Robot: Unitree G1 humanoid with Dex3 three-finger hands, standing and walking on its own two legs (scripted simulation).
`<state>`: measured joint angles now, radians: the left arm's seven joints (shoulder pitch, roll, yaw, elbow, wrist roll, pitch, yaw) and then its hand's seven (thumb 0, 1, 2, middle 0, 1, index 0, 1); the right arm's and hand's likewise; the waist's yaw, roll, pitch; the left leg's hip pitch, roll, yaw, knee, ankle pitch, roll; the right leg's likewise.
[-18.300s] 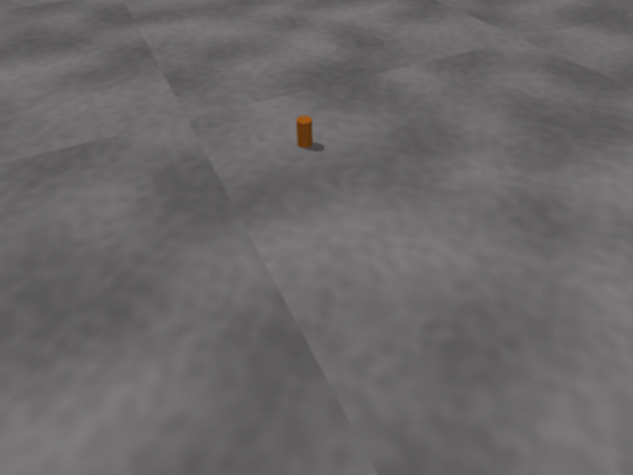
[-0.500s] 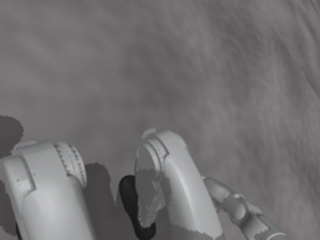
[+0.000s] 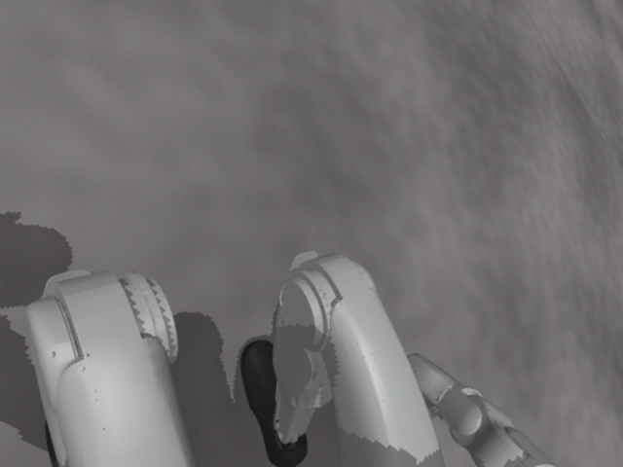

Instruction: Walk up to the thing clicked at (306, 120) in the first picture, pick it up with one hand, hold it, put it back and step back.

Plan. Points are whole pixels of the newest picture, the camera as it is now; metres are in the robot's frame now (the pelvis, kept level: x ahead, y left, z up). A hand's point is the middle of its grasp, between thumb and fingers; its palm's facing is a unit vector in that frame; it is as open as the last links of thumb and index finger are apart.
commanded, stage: settle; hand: left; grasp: from the side
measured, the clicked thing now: out of the picture +0.39 +0.32 -0.19
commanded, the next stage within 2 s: lift in 1.66 s
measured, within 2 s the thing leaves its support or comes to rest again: neither
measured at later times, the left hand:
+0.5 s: hand out of the picture +0.35 +0.33 -0.05, palm faces +0.45 -0.89 -0.02, open 11.2 cm
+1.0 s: hand out of the picture +0.36 +0.33 +0.02, palm faces +0.44 -0.90 -0.05, open 11.3 cm
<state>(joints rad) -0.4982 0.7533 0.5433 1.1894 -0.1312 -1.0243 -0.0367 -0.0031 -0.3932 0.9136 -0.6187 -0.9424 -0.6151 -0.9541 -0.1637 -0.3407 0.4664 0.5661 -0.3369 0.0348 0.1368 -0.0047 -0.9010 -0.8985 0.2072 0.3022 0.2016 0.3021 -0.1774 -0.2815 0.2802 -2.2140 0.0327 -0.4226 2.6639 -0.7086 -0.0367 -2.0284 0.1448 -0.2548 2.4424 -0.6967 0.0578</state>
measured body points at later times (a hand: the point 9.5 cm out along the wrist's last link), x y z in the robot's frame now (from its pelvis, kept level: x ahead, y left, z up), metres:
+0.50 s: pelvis +0.01 -0.02 +0.03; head +0.19 +0.14 +0.41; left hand +0.32 +0.38 -0.05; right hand +0.23 -0.23 -0.05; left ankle +0.08 +0.13 -0.25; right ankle +0.13 -0.13 -0.25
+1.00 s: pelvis +0.02 -0.03 +0.06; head +0.21 +0.08 +0.45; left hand +0.33 +0.37 +0.02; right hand +0.24 -0.24 -0.06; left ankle +0.08 +0.13 -0.25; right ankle +0.13 -0.13 -0.25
